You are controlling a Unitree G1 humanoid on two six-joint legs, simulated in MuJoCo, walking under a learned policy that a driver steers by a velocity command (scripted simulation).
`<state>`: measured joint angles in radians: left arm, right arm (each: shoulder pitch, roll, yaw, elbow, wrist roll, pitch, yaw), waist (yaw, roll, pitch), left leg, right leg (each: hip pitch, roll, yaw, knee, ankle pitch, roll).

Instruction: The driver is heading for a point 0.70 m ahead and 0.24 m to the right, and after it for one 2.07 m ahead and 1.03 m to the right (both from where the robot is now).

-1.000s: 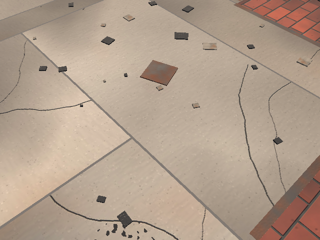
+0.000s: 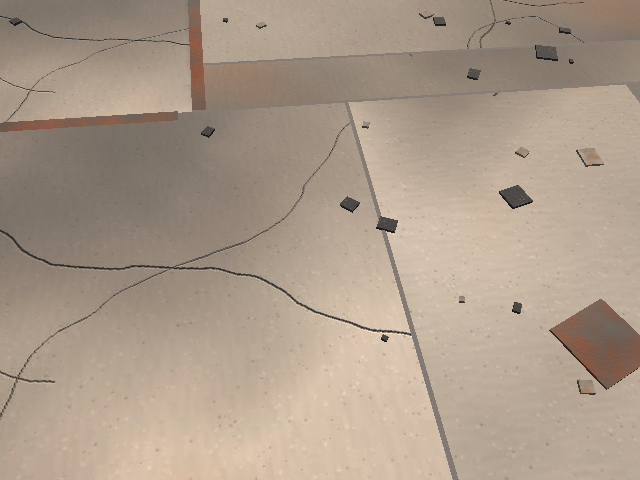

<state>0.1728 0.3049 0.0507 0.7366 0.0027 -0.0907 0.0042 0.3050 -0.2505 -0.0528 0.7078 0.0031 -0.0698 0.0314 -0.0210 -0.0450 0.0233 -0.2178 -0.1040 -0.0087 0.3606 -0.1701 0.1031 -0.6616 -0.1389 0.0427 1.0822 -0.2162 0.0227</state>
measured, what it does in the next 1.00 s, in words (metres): walks ahead: right foot, then left foot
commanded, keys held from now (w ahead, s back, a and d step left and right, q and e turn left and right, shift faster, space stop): w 0.54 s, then w+e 0.46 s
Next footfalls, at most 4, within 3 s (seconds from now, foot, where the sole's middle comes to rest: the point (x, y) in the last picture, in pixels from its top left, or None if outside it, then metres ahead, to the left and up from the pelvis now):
0.32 right None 0.37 -0.15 -0.78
0.84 left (274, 406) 0.63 0.08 -0.78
1.34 right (408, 336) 0.81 -0.23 -0.78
1.84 left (326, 302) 0.91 -0.04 -0.78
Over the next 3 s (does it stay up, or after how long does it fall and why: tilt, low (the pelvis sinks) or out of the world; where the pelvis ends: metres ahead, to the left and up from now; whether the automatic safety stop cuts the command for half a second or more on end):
stays up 0.94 -0.24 0.00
